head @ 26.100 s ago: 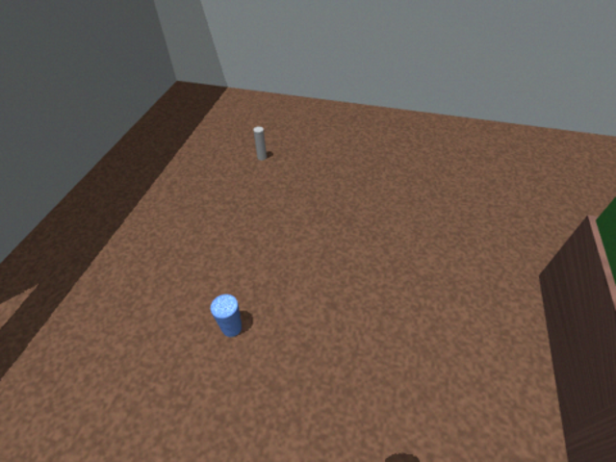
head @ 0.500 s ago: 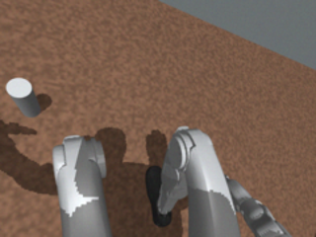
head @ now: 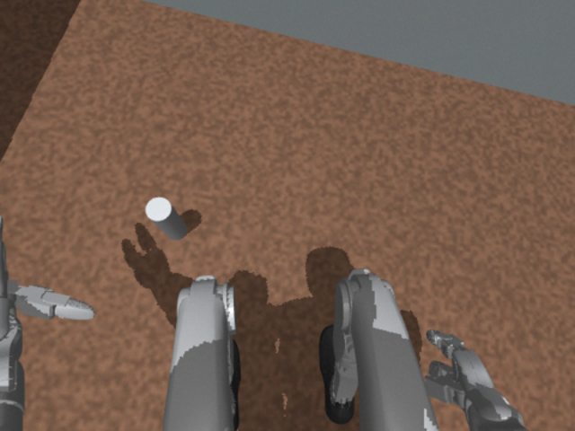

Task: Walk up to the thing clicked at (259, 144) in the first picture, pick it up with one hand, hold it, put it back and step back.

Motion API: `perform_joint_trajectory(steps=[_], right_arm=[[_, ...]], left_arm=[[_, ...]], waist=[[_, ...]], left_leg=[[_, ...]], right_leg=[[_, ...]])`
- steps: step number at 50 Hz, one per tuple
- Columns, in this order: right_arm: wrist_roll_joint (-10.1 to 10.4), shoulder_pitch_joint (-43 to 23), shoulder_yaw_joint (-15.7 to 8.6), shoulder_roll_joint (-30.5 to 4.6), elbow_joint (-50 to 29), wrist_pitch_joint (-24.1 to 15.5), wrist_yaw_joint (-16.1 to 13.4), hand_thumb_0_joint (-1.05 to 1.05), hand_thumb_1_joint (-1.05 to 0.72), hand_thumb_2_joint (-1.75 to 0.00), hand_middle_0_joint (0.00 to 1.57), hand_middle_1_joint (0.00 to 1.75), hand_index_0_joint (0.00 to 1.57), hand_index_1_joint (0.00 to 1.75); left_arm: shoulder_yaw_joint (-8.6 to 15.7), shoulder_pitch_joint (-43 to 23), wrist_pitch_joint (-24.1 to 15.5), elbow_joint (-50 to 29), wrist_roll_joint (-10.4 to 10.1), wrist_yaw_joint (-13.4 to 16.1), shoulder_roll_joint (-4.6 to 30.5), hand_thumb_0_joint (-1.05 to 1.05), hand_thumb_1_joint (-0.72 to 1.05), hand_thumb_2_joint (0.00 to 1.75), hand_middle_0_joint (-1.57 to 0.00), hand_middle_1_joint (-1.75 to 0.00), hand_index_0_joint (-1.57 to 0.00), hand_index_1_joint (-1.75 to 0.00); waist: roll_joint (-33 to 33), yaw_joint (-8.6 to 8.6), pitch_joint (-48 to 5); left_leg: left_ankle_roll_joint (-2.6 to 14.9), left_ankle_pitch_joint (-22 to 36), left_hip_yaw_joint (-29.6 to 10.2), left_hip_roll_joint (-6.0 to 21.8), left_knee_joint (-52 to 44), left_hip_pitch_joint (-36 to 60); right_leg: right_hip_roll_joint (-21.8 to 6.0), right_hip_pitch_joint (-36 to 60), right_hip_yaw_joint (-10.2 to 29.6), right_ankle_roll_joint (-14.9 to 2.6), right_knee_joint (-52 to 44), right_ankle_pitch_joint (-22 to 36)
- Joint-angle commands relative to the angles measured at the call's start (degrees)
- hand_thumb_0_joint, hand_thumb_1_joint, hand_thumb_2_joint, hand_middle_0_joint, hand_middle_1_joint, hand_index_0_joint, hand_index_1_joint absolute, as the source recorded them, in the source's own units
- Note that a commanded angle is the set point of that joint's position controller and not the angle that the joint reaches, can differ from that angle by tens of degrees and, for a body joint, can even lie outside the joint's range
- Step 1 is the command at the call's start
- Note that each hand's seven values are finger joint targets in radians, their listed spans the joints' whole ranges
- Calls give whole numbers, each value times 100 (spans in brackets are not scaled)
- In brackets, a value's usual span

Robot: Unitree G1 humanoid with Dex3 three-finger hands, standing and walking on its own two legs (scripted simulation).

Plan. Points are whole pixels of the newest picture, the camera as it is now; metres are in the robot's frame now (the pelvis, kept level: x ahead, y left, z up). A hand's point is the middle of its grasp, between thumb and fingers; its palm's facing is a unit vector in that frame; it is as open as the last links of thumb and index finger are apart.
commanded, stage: home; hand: left
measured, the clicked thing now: (168, 220) +0.47 +0.25 -0.37
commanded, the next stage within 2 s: none
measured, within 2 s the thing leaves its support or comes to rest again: neither
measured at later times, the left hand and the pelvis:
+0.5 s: hand (12, 294) +0.27 +0.23 +0.13, palm faces +0.19 -0.91 -0.36, open 17.4 cm; pelvis +0.07 +0.00 +0.22, yaw +4 degrees
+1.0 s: hand out of the picture +0.24 +0.19 +0.21, palm faces +0.18 -0.94 -0.29, open 17.5 cm; pelvis +0.09 +0.00 +0.26, yaw +4 degrees
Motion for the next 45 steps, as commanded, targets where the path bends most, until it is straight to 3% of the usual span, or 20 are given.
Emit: perform_joint_trajectory(steps=[1, 8, 9, 10, 11, 12, 17, 18, 19, 22, 25, 26, 28, 29, 31, 32, 37, 39, 41, 45], right_arm=[[45, 386, -457, -957, -658, -288, -338, 0, -90, -90, 20, 30, 20, 30], [44, 457, -379, -771, -711, -638, -600, 0, -90, -90, 20, 30, 20, 30], [46, 530, -401, -809, -693, -667, -633, 0, -90, -90, 20, 30, 20, 30], [45, 519, -347, -728, -707, -709, -654, 0, -90, -90, 20, 30, 20, 30], [47, 577, -351, -756, -747, -738, -678, 0, -90, -90, 20, 30, 20, 30], [10, 595, -337, -714, -675, -789, -696, 0, -90, -90, 20, 30, 20, 30], [-20, 739, -273, -607, -755, -950, -838, 0, -90, -90, 20, 30, 20, 30], [-12, 695, -227, -560, -791, -978, -859, 0, -90, -90, 20, 30, 20, 30], [-21, 755, -259, -594, -810, -1006, -886, 0, -90, -90, 20, 30, 20, 30], [-23, 791, -211, -501, -888, -1062, -951, 0, -90, -90, 20, 30, 20, 30], [-30, 816, -208, -470, -991, -1120, -1025, 0, -90, -90, 20, 30, 20, 30], [-46, 871, -190, -405, -982, -1130, -1052, 0, -90, -90, 20, 30, 20, 30], [-62, 829, -187, -394, -1101, -1188, -1093, 0, -90, -90, 20, 30, 20, 30], [-59, 823, -159, -358, -1083, -1221, -1107, 0, -90, -90, 20, 30, 20, 30], [-84, 803, -171, -362, -1181, -1271, -1138, 0, -90, -90, 20, 30, 20, 30], [-82, 803, -151, -328, -1204, -1294, -1143, 0, -90, -90, 20, 30, 20, 30], [-119, 766, -185, -360, -1284, -1428, -1138, 0, -90, -90, 20, 30, 20, 30], [-128, 734, -167, -351, -1316, -1475, -1128, 0, -90, -90, 20, 30, 20, 30], [-151, 731, -184, -361, -1294, -1529, -1114, 0, -90, -90, 20, 30, 20, 30], [-191, 796, -210, -370, -1239, -1639, -1111, 0, -90, -90, 20, 30, 20, 30]], left_arm=[[598, -59, 64, -1307, -134, 417, 1578, 0, -52, 7, -5, -6, -6, -6], [-355, 769, 547, -918, -252, 554, 244, 0, -60, 3, -5, -4, -5, -4], [-50, 361, 528, -1617, -258, 631, 752, 0, -57, 4, -5, -5, -5, -5], [-495, 905, 648, -977, -238, 623, 177, 0, -57, 4, -5, -5, -5, -5], [-328, 593, 654, -1661, -274, 671, 490, 0, -58, 4, -5, -5, -5, -5], [-590, 969, 729, -1386, -250, 688, 149, 0, -57, 4, -5, -5, -5, -5], [-795, 1268, 1010, -1968, -287, 866, 18, 0, -52, 7, -5, -6, -6, -6], [-1171, 1780, 1135, -1427, -297, 855, -495, 0, -54, 6, -5, -5, -5, -5], [-902, 1335, 1122, -2259, -315, 921, -58, 0, -52, 7, -5, -6, -5, -6], [-1331, 2053, 1310, -2284, -338, 945, -565, 0, -53, 7, -5, -6, -5, -6], [-1337, 2367, 1447, -2848, -349, 1021, -503, 0, -51, 8, -6, -6, -6, -6], [-1614, 2759, 1528, -2741, -348, 1004, -845, 0, -53, 7, -5, -6, -5, -6], [-1660, 2838, 1586, -3139, -368, 1021, -853, 0, -51, 7, -5, -6, -6, -6], [-1899, 3168, 1654, -3012, -377, 995, -1133, 0, -56, 5, -5, -5, -5, -5], [-1739, 3083, 1658, -3693, -371, 1015, -859, 0, -54, 6, -5, -5, -5, -5], [-1970, 3552, 1732, -3261, -369, 976, -1227, 0, -56, 5, -5, -5, -5, -5], [-1863, 3528, 1728, -3929, -363, 909, -1090, 0, -55, 5, -5, -5, -5, -5], [-2048, 3712, 1741, -3597, -359, 852, -1327, 0, -57, 4, -5, -5, -5, -5], [-1853, 3426, 1680, -3826, -345, 841, -1150, 0, -57, 4, -5, -5, -5, -5], [-1952, 3285, 1642, -3915, -311, 775, -1237, 0, -56, 5, -5, -5, -5, -5]], waist=[[524, 58, -3319], [474, -118, -2476], [543, -4, -2626], [529, -91, -2427], [535, -16, -2560], [604, -43, -2424], [532, 13, -2206], [497, -72, -1894], [609, 25, -1991], [600, -16, -1576], [636, 71, -1456], [573, -20, -1334], [456, -1, -1176], [374, -19, -959], [406, 58, -998], [266, 0, -666], [282, 65, -392], [158, 6, -158], [74, 36, -120], [342, -25, -363]], left_leg=[[191, 506, 260, -180, -2388, 2943], [133, 910, 256, -154, -3467, 4173], [123, 944, 253, -155, -3626, 4412], [111, 1126, 259, -164, -3807, 4596], [101, 1136, 219, -152, -3992, 4852], [64, 1375, 202, -135, -4154, 5119], [56, 2050, 272, -149, -4799, 5919], [48, 2072, 281, -148, -4976, 6019], [44, 2077, 282, -143, -5121, 6191], [19, 2116, 330, -159, -5606, 6613], [-6, 2417, 333, -157, -5989, 7084], [-15, 2508, 316, -151, -6086, 7180], [-12, 2500, 298, -139, -6272, 7324], [0, 2527, 287, -138, -6354, 7357], [-8, 2613, 268, -139, -6483, 7501], [0, 2607, 285, -144, -6543, 7497], [-37, 2490, 241, -118, -6854, 7653], [-18, 2370, 263, -139, -6898, 7624], [-2, 2263, 299, -155, -6890, 7599], [-39, 2503, 330, -169, -6885, 7873]], right_leg=[[152, 3084, 135, -223, -2287, 421], [132, 3947, 102, -239, -3447, 815], [114, 4186, 117, -245, -3587, 823], [112, 4361, 106, -241, -3745, 1005], [113, 4533, 76, -246, -3869, 1001], [117, 4649, 64, -252, -3975, 1208], [105, 5710, 62, -225, -4706, 1857], [116, 5830, 41, -220, -4865, 1870], [111, 6035, 36, -220, -5015, 1867], [133, 6471, 7, -202, -5473, 1928], [158, 6927, -38, -198, -5787, 2180], [188, 7057, -75, -196, -5866, 2265], [206, 7204, -123, -191, -6032, 2262], [211, 7282, -146, -179, -6132, 2293], [216, 7470, -162, -185, -6232, 2336], [234, 7461, -182, -167, -6316, 2344], [256, 7618, -227, -173, -6500, 2171], [263, 7583, -230, -148, -6603, 2091], [223, 7673, -175, -135, -6674, 2023], [222, 7742, -119, -145, -6612, 2239]])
